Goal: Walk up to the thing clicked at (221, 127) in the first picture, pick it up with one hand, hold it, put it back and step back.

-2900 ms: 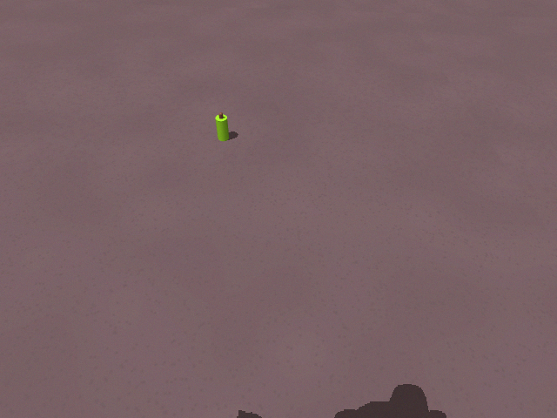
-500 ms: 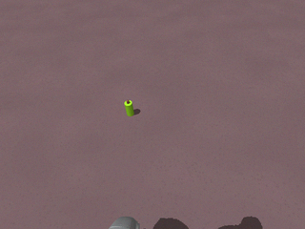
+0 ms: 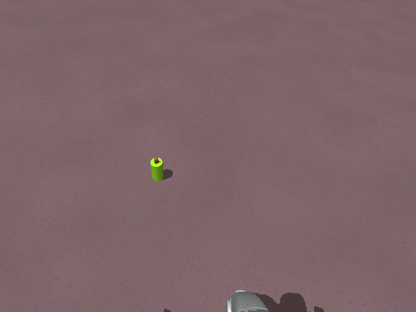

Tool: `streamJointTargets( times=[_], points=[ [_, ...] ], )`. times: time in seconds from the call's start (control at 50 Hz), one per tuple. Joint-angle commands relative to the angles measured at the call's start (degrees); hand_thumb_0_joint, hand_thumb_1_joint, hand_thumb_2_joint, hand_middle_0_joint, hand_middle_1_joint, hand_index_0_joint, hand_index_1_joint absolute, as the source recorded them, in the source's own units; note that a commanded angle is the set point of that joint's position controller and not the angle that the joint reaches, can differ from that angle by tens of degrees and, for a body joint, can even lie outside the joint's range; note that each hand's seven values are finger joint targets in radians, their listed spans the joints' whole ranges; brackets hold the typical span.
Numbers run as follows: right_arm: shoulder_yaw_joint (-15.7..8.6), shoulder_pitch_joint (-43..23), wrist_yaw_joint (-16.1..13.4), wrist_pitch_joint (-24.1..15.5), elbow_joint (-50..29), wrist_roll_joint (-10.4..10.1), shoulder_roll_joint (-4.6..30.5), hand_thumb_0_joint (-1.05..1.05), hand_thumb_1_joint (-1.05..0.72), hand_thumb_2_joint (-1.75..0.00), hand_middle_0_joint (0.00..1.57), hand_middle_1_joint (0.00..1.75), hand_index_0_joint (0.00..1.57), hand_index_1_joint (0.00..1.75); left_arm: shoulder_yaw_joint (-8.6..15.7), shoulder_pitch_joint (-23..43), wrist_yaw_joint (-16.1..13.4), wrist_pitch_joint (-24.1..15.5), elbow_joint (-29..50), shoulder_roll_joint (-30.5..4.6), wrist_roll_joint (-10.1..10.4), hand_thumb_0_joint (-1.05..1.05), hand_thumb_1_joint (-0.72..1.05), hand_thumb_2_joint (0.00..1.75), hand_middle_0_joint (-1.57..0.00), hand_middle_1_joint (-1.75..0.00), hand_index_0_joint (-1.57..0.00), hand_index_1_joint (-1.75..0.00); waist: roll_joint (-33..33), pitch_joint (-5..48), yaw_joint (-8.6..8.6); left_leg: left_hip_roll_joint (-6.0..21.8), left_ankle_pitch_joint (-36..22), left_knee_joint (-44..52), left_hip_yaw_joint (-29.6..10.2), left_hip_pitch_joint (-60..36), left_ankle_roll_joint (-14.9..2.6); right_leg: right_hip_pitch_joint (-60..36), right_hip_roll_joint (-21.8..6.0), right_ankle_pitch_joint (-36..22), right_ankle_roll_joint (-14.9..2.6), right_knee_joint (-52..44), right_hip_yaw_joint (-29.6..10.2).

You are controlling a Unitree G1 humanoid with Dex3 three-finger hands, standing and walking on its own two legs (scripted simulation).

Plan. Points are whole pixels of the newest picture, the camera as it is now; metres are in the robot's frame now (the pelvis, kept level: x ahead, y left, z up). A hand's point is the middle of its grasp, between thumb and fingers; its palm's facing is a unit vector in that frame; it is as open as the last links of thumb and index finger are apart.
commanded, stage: walk up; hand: left
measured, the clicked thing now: (157, 167) +0.93 +0.22 -0.69
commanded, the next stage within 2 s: none
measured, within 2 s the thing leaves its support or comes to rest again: neither
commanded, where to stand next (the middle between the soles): +0.57 +0.02 m, yaw -2 degrees
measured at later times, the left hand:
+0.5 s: hand (93, 274) +0.21 +0.23 -0.11, palm faces -0.02 -0.91 -0.42, open 7.4 cm
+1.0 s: hand (80, 220) +0.35 +0.31 -0.16, palm faces -0.05 -0.95 -0.32, open 7.4 cm
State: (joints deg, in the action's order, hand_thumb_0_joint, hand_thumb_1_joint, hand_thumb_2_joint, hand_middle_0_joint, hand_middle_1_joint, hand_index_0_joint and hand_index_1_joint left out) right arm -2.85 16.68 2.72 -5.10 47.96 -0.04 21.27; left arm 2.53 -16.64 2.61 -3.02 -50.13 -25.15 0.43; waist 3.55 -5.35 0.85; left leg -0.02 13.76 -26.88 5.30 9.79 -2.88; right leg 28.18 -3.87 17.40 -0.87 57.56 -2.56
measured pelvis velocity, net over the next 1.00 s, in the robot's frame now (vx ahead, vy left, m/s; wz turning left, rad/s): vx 0.30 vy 0.04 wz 0.00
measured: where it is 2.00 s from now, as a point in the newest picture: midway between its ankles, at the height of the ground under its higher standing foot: (188, 247)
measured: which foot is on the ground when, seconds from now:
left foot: down 0.00-0.26, up 0.28-0.70, down 0.72-1.00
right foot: up 0.00-0.20, down 0.22-0.76, up 0.78-1.00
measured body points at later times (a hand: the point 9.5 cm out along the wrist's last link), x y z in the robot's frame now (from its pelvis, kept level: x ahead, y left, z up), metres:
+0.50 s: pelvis +0.15 -0.04 +0.00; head +0.16 -0.08 +0.45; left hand +0.21 +0.27 -0.09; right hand +0.21 -0.37 -0.13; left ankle +0.21 +0.13 -0.67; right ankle +0.19 -0.15 -0.74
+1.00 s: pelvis +0.30 +0.04 +0.00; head +0.32 +0.07 +0.45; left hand +0.36 +0.36 -0.13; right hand +0.36 -0.28 -0.09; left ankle +0.32 +0.13 -0.74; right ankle +0.35 -0.13 -0.67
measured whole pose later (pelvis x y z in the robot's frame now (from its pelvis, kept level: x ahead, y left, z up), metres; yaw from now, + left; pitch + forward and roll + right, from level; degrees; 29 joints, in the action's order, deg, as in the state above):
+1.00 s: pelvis +0.30 +0.04 +0.00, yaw +0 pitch -3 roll -1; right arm -2.2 17.8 2.4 -5.0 48.5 0.2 20.8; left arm 2.7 -17.4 2.5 -2.0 -51.6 -25.3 0.2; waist 4.1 -4.9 0.7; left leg 0.2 13.2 -26.2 4.7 9.9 -3.0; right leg 27.9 -3.2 16.0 -0.7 56.5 -2.9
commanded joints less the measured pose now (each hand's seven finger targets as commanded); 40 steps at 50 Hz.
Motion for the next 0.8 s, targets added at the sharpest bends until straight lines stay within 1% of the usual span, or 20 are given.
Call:
streamJointTargets(
  times=[0.0,0.08,0.14,0.18,0.2,0.22,0.24,0.26,0.28,0.32,0.36,0.38,0.5,0.6,0.66,0.7,0.72,0.74,0.76,0.78],
  points=[
    [-4.80,2.11,-1.01,-1.45,-4.28,0.12,15.94,0.00,-0.90,-0.90,0.20,0.30,0.20,0.30,2.69,0.97,0.59,-0.85,4.83,-8.36,-0.70,0.00,0.90,0.90,-0.20,-0.30,-0.20,-0.30,-11.86,0.64,0.79,14.49,-18.51,11.61,-9.11,-3.08,-10.51,3.39,-2.56,-3.52,0.95,-9.83,2.30],
    [-4.64,0.23,-0.69,-1.08,-5.25,0.21,16.32,0.00,-0.90,-0.90,0.20,0.30,0.20,0.30,3.10,3.15,1.14,-1.38,4.99,-7.56,-0.74,0.00,0.90,0.90,-0.20,-0.30,-0.20,-0.30,-11.86,0.51,-0.07,13.96,-14.14,9.81,-7.65,1.62,-8.94,-5.33,-2.05,-10.21,-0.34,-20.53,4.01],
    [-4.73,0.47,-0.70,-0.39,-5.52,0.30,16.56,0.00,-0.90,-0.90,0.20,0.30,0.20,0.30,3.71,2.54,1.07,-1.63,3.75,-7.96,-0.80,0.00,0.90,0.90,-0.20,-0.30,-0.20,-0.30,-9.77,1.96,-0.56,13.60,-6.01,6.35,-8.30,3.11,-8.17,-11.44,0.06,-9.76,-0.81,-23.66,5.63],
    [-4.17,0.28,-0.69,-0.02,-6.06,0.22,15.37,0.00,-0.90,-0.90,0.20,0.30,0.20,0.30,4.64,-2.83,0.47,-2.28,1.70,-9.89,-1.07,0.00,0.90,0.90,-0.20,-0.30,-0.20,-0.30,-4.34,4.27,-3.84,11.85,-4.36,-3.00,-7.17,7.68,-6.27,-22.50,1.79,-8.42,-1.51,-26.23,5.59],
    [-3.21,2.52,-0.55,0.03,-5.95,0.31,12.71,0.00,-0.90,-0.90,0.20,0.30,0.20,0.30,5.45,-6.71,-0.15,-2.90,1.07,-11.95,-1.23,0.00,0.90,0.90,-0.20,-0.30,-0.20,-0.30,2.77,7.73,-5.54,7.61,-5.17,-15.53,-3.23,10.08,-4.79,-29.64,0.69,-2.70,-2.78,-31.09,3.16],
    [-1.75,6.06,-0.40,0.01,-6.51,0.20,8.64,0.00,-0.90,-0.90,0.20,0.30,0.20,0.30,6.93,-10.71,-0.94,-3.51,1.10,-16.77,-1.56,0.00,0.90,0.90,-0.20,-0.30,-0.20,-0.30,15.18,11.28,-6.30,1.66,8.39,-30.81,0.29,17.96,-1.69,-34.85,-13.11,7.52,-5.90,-37.08,-17.47],
    [-2.51,6.28,-0.72,0.80,-5.19,0.23,11.88,0.00,-0.90,-0.90,0.20,0.30,0.20,0.30,6.65,-9.04,-1.09,-3.47,1.67,-18.68,-0.77,0.00,0.90,0.90,-0.20,-0.30,-0.20,-0.30,11.24,7.39,-5.66,-1.50,15.94,-36.66,-3.28,25.94,0.00,-33.33,-20.43,15.09,-10.72,-44.62,-33.61],
    [-3.39,4.84,-1.20,1.33,-4.08,0.76,15.94,0.00,-0.90,-0.90,0.20,0.30,0.20,0.30,6.54,-6.09,-1.08,-3.05,2.46,-18.77,-0.28,0.00,0.90,0.90,-0.20,-0.30,-0.20,-0.30,8.66,5.67,-5.30,1.68,17.03,-39.60,-6.24,26.68,-0.05,-29.64,-22.41,18.43,-14.83,-44.90,-36.93],
    [-3.64,2.78,-1.20,1.35,-3.27,0.69,16.38,0.00,-0.90,-0.90,0.20,0.30,0.20,0.30,6.00,-4.32,-1.15,-2.89,3.19,-16.46,0.05,0.00,0.90,0.90,-0.20,-0.30,-0.20,-0.30,4.31,1.95,-4.74,3.33,13.94,-40.07,-8.84,26.42,-0.07,-23.99,-19.72,15.95,-13.71,-45.93,-30.86],
    [-3.52,4.89,-0.63,1.75,-1.33,-0.38,14.78,0.00,-0.90,-0.90,0.20,0.30,0.20,0.30,4.96,-0.77,-1.52,-3.15,3.72,-13.90,0.03,0.00,0.90,0.90,-0.20,-0.30,-0.20,-0.30,3.65,0.02,-2.02,4.50,7.21,-36.69,-10.67,22.65,-0.11,-19.16,-13.34,8.58,-7.75,-46.08,-17.20],
    [-3.42,6.78,0.03,2.32,-0.06,0.08,13.73,0.00,-0.90,-0.90,0.20,0.30,0.20,0.30,4.67,0.04,-1.42,-3.53,3.76,-12.91,-0.17,0.00,0.90,0.90,-0.20,-0.30,-0.20,-0.30,4.56,0.97,-0.82,4.22,2.99,-33.68,-8.82,19.35,0.58,-16.38,-9.81,2.71,-6.75,-45.66,-9.95],
    [-3.54,6.74,0.33,2.56,0.21,0.38,13.50,0.00,-0.90,-0.90,0.20,0.30,0.20,0.30,4.62,0.05,-1.33,-3.67,4.00,-12.70,-0.26,0.00,0.90,0.90,-0.20,-0.30,-0.20,-0.30,4.69,1.03,-0.79,4.16,1.32,-33.16,-8.54,18.58,0.99,-14.93,-9.12,2.99,-7.77,-46.39,-7.88],
    [-4.39,0.85,1.49,2.94,-1.24,1.31,13.14,0.00,-0.90,-0.90,0.20,0.30,0.20,0.30,5.29,-1.32,-1.24,-3.79,5.21,-13.50,-1.13,0.00,0.90,0.90,-0.20,-0.30,-0.20,-0.30,4.06,-0.40,-2.25,5.84,-2.15,-21.70,-7.23,21.83,3.77,-15.10,-10.46,10.84,-9.67,-49.13,-5.32],
    [-4.10,-3.87,1.86,1.65,-2.43,1.90,12.48,0.00,-0.90,-0.90,0.20,0.30,0.20,0.30,5.63,-3.20,-1.09,-3.46,4.96,-14.69,-0.98,0.00,0.90,0.90,-0.20,-0.30,-0.20,-0.30,2.65,0.54,-3.69,6.93,-1.32,-9.50,-6.45,18.18,3.13,-18.25,-11.76,7.32,-10.86,-44.03,-4.29],
    [-4.19,-3.55,1.72,0.89,-1.98,1.64,12.55,0.00,-0.90,-0.90,0.20,0.30,0.20,0.30,5.15,-2.90,-0.94,-2.92,4.93,-15.27,-0.84,0.00,0.90,0.90,-0.20,-0.30,-0.20,-0.30,2.03,2.02,-2.61,4.76,0.37,-5.27,-3.35,10.85,1.87,-15.85,-11.72,3.48,-10.65,-39.40,-3.23],
    [-4.89,3.62,0.89,0.30,0.40,1.77,13.92,0.00,-0.90,-0.90,0.20,0.30,0.20,0.30,4.15,-1.17,-0.98,-2.48,5.40,-13.30,-0.94,0.00,0.90,0.90,-0.20,-0.30,-0.20,-0.30,-2.33,4.56,1.77,2.46,0.28,-2.30,-2.08,-1.74,0.93,-9.05,-9.21,0.22,-8.28,-29.49,-0.21],
    [-5.87,10.51,0.08,-0.19,2.41,1.79,16.84,0.00,-0.90,-0.90,0.20,0.30,0.20,0.30,3.07,-2.73,-0.95,-2.28,5.63,-10.07,-1.28,0.00,0.90,0.90,-0.20,-0.30,-0.20,-0.30,-12.21,8.78,4.85,4.91,7.49,2.45,-8.12,-11.14,-0.68,-5.20,-5.38,-5.02,-6.16,-13.49,3.33],
    [-7.05,10.56,-0.55,-0.67,0.86,2.27,22.09,0.00,-0.90,-0.90,0.20,0.30,0.20,0.30,1.40,-6.90,-0.62,-2.06,6.06,-4.42,-0.14,0.00,0.90,0.90,-0.20,-0.30,-0.20,-0.30,-27.34,9.57,3.12,19.11,15.91,10.41,-32.64,-17.47,-5.32,8.71,2.94,9.45,-1.76,1.73,8.06],
    [-7.03,8.71,-0.56,-0.60,-0.52,1.01,23.15,0.00,-0.90,-0.90,0.20,0.30,0.20,0.30,2.78,-5.83,-1.48,-1.21,3.98,-9.80,-0.60,0.00,0.90,0.90,-0.20,-0.30,-0.20,-0.30,-17.80,6.78,3.49,23.90,19.80,14.21,-41.71,-12.56,-9.60,11.53,4.20,13.32,-1.97,6.11,3.01],
    [-6.97,7.49,-0.51,-0.22,-0.41,0.11,22.66,0.00,-0.90,-0.90,0.20,0.30,0.20,0.30,3.25,-4.12,-1.97,-0.96,3.59,-12.76,-0.90,0.00,0.90,0.90,-0.20,-0.30,-0.20,-0.30,-15.88,3.30,2.87,25.19,19.20,13.58,-41.14,-9.19,-12.11,12.22,1.24,12.67,-2.45,8.85,-0.09]
  ],
)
